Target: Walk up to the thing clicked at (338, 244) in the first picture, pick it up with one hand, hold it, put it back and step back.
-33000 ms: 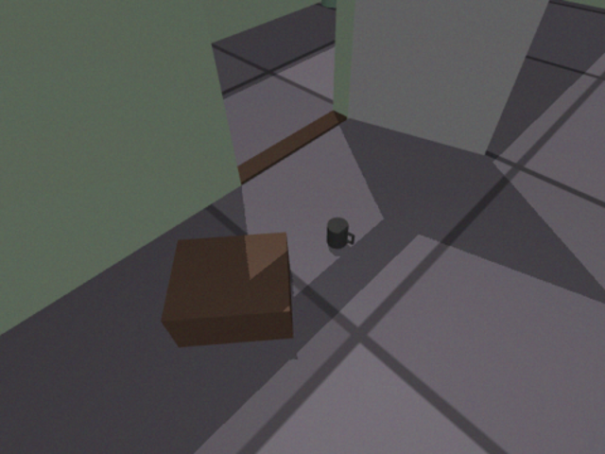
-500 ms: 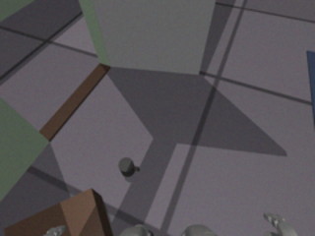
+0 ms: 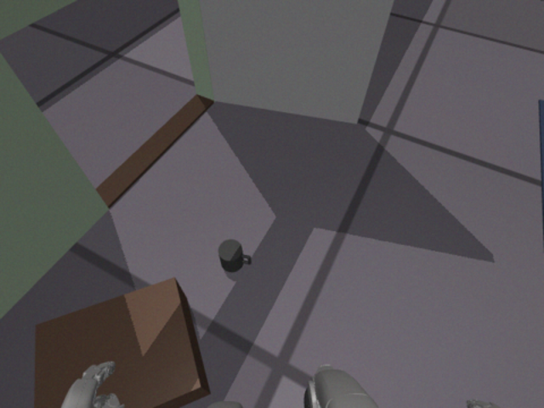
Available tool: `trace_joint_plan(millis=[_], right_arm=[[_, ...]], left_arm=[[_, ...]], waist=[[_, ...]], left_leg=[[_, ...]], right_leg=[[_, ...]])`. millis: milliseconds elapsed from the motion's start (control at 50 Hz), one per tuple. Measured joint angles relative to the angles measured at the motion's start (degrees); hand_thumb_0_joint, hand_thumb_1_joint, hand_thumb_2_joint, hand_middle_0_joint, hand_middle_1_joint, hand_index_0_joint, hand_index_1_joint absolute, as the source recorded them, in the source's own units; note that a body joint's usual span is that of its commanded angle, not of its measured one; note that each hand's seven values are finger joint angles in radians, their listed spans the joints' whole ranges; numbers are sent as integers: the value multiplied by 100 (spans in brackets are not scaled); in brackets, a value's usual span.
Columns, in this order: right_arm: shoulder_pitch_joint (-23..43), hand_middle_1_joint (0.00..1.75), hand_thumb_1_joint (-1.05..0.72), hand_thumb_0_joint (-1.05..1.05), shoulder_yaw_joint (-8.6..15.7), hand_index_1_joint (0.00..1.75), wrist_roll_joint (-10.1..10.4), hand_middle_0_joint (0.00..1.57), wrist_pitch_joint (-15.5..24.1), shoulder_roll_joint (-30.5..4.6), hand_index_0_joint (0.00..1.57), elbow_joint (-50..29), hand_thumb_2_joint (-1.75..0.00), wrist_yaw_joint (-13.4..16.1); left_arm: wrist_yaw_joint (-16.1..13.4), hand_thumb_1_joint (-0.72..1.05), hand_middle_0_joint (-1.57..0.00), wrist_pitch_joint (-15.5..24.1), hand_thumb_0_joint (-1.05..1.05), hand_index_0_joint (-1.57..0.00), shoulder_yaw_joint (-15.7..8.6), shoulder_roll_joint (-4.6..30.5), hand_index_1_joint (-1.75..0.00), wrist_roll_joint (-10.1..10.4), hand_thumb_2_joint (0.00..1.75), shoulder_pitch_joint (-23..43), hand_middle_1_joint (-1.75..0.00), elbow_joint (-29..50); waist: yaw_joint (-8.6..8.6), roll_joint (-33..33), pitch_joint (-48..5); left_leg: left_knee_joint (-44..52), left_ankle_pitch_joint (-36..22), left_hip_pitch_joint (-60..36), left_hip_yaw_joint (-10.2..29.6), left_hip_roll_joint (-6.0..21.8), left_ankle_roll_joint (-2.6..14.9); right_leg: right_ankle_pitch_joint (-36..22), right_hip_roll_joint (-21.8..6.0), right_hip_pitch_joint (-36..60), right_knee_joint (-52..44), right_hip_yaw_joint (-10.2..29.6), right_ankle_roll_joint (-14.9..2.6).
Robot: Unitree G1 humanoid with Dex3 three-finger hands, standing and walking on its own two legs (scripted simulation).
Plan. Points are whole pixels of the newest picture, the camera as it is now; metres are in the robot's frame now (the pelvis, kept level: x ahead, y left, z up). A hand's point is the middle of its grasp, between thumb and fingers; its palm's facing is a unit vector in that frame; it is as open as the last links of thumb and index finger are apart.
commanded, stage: step back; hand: left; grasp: from above
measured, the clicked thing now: (235, 257) +0.66 +0.15 -0.70
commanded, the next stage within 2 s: none
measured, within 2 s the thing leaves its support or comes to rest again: neither
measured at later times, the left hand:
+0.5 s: hand out of the picture -0.08 +0.23 -0.12, palm faces -0.07 -0.90 -0.42, open 7.3 cm
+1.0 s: hand out of the picture -0.25 +0.22 -0.15, palm faces -0.03 -0.93 -0.35, open 7.3 cm
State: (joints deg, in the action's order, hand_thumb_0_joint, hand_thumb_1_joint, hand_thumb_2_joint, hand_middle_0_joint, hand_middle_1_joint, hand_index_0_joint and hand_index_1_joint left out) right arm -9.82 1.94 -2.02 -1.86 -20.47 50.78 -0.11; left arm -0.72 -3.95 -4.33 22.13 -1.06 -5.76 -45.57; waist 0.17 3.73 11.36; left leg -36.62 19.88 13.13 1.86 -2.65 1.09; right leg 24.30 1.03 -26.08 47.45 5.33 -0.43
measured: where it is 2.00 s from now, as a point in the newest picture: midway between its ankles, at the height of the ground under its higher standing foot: outside the picture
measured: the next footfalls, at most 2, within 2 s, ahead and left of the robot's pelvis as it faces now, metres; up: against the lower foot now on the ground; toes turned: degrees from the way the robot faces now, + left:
right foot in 0.32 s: -0.12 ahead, -0.15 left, +0.00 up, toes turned -1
left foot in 0.72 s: -0.23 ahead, +0.07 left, +0.00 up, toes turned -1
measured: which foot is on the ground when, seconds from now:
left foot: down 0.00-0.36, up 0.38-0.70, down 0.72-1.00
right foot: up 0.00-0.30, down 0.32-0.74, up 0.76-1.00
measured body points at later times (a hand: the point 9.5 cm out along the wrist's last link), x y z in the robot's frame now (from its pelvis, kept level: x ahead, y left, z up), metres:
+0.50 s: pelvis -0.16 -0.04 +0.01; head -0.12 -0.07 +0.46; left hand -0.08 +0.27 -0.09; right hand -0.07 -0.36 -0.12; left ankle -0.13 +0.11 -0.65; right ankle -0.16 -0.15 -0.72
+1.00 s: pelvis -0.34 -0.04 +0.01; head -0.29 -0.02 +0.45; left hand -0.25 +0.27 -0.12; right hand -0.22 -0.35 -0.09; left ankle -0.27 +0.07 -0.72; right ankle -0.41 -0.19 -0.65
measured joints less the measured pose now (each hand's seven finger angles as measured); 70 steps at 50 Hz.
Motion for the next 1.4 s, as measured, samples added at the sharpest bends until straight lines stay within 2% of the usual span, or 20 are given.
trace_joint_plan(millis=[60, 140, 240, 320, 360, 380, 440, 540, 660, 700, 760, 820, 920, 1020, 1100, 1140, 1180, 1220, 1260, 1400], right_arm=[[-74, 30, -90, 1, -62, 30, -47, 21, -1, 73, 21, -13, -89, -11], [44, 30, -90, 1, -62, 30, -7, 21, 41, 92, 21, -122, -89, 41], [365, 30, -90, 1, -28, 30, 35, 21, 94, 27, 21, -424, -89, 95], [576, 30, -90, 0, 1, 30, 29, 21, 22, -114, 21, -591, -89, 78], [651, 30, -90, 0, 70, 30, 72, 21, -56, -288, 21, -541, -89, 81], [615, 30, -90, 0, 102, 30, 99, 21, -105, -325, 21, -493, -89, 99], [401, 30, -90, 1, 119, 30, 140, 21, -195, -257, 20, -310, -89, 152], [-14, 30, -90, 1, 84, 30, 182, 21, -113, -312, 20, -207, -89, 168], [-213, 30, -90, 1, 49, 30, 114, 21, -97, -208, 20, -71, -89, 182], [-218, 30, -90, 1, 34, 30, 90, 21, -57, -139, 20, -69, -89, 150], [-105, 30, -90, 1, 23, 30, 29, 21, -25, 90, 20, -31, -89, 98], [-111, 30, -90, 1, -35, 30, -16, 21, -22, 76, 21, -92, -89, 37], [59, 30, -90, 1, -35, 30, -49, 21, -21, 47, 21, -186, -89, 76], [426, 30, -90, 1, 8, 30, -21, 21, 14, -29, 21, -423, -89, 42], [619, 30, -90, 0, 34, 30, -31, 21, -59, -162, 21, -491, -89, -38], [575, 30, -90, 0, 103, 30, -1, 21, -141, -286, 21, -377, -89, -29], [321, 30, -90, 0, 137, 30, 15, 21, -211, -249, 20, -213, -89, 6], [117, 30, -90, 1, 140, 30, 46, 21, -231, -244, 20, -38, -89, -17], [-84, 30, -90, 1, 155, 30, 69, 21, -174, -299, 20, 80, -89, -22], [-605, 30, -90, 1, 130, 30, -4, 21, -72, -254, 20, 540, -89, -107]], left_arm=[[5, 91, -20, -56, 1, -21, -31, -13, -30, 28, 90, -139, -30, -130], [43, 91, -20, -3, 1, -21, -100, 48, -30, 46, 90, -362, -30, -116], [36, 91, -20, 14, 1, -21, -131, 126, -30, 17, 90, -521, -30, -161], [88, 91, -20, 77, 1, -21, -97, 109, -30, 2, 90, -565, -30, -280], [108, 91, -20, 121, 1, -21, -77, -95, -30, -42, 90, -503, -30, -412], [141, 91, -20, 136, 1, -21, -45, -170, -30, -71, 90, -555, -30, -403], [179, 91, -20, 125, 1, -21, 19, -201, -30, -111, 90, -779, -30, -315], [97, 90, -21, 91, 1, -21, -7, -240, -30, -149, 90, -721, -30, -212], [-47, 90, -20, 183, 1, -21, -14, -126, -30, -135, 90, -242, -30, 269], [-53, 90, -20, 167, 1, -21, 10, -63, -30, -90, 90, -86, -30, 376], [-36, 90, -20, 56, 1, -21, 4, 56, -30, -21, 90, 97, -30, 320], [-36, 91, -20, -56, 1, -21, 38, -66, -30, 3, 90, 5, -30, 100], [31, 91, -20, -37, 1, -21, 19, -52, -30, 47, 90, -311, -30, -37], [29, 91, -20, 93, 1, -21, 9, 68, -30, 8, 90, -561, -30, -260], [67, 91, -20, 248, 1, -21, 27, 65, -30, -19, 90, -742, -30, -628], [86, 91, -20, 300, 1, -21, 32, -115, -30, -95, 90, -806, -30, -830], [121, 91, -20, 294, 1, -21, 52, -143, -30, -164, 90, -1026, -30, -873], [108, 91, -20, 287, 1, -21, 45, -150, -30, -185, 90, -1188, -30, -935], [91, 90, -20, 306, 1, -21, 34, -189, -30, -170, 90, -1220, -30, -989], [139, 90, -21, 507, 1, -21, -33, -81, -30, -179, 90, -1004, -30, -741]], waist=[[82, -148, -193], [-40, -142, -278], [-123, -139, -99], [-139, -250, -36], [-38, -706, 74], [15, -828, 36], [-201, -567, -210], [-96, -564, -397], [-5, -511, -157], [27, -415, -71], [-77, 79, 135], [77, -118, -36], [-21, -165, -318], [-131, -151, -248], [-163, -303, -279], [-76, -712, -277], [-221, -641, -553], [-334, -536, -726], [-251, -615, -801], [-142, -737, -816]], left_leg=[[241, -260, 101, 147, 228, 2], [524, -620, 301, 49, 356, -36], [376, -843, 683, -147, 463, -70], [33, -939, 1095, -265, 569, -206], [-171, -973, 1247, -3, 767, -178], [-327, -587, 1343, 197, 686, -125], [-1689, 652, 1612, 407, 20, -123], [-2929, 662, 1487, 669, -461, -156], [-1484, 1027, 559, 261, -158, -223], [-515, 676, 191, 81, -25, -160], [-41, 28, -1, -199, -214, 49], [-96, -95, 191, -45, 38, 125], [387, -642, 423, -93, 315, 63], [416, -984, 788, -261, 474, 35], [83, -1042, 1140, -398, 629, -35], [-249, -551, 1270, -58, 712, 31], [-808, 304, 1416, 236, 342, -65], [-1444, 402, 1440, 398, 60, -123], [-1763, 224, 1376, 587, -66, -142], [-731, 618, 529, 266, 187, -246]], right_leg=[[451, 536, -175, 1516, 229, -49], [352, 635, 7, 2228, 400, 38], [528, 290, 658, 1121, 273, 218], [61, -18, 1301, -701, -97, 123], [-89, 213, 1436, -991, -346, 17], [-147, 244, 1400, -974, -437, -18], [-297, -18, 1149, -894, -189, -95], [-765, -158, 932, -1285, -295, -87], [-1040, -192, 496, -1127, -660, -111], [-1074, -245, 311, -932, -772, -82], [-905, -393, 110, -534, -482, -51], [456, 217, -156, 898, -109, -45], [384, 560, -63, 2388, 332, 16], [445, 137, 804, 874, 89, 207], [113, -54, 1580, -1070, -284, 63], [-111, 163, 1652, -1147, -477, -3], [-87, 47, 1499, -1016, -379, -110], [-168, -101, 1448, -1076, -243, -155], [-339, -167, 1478, -1268, -330, -72], [-432, -221, 1346, -1327, -767, -56]])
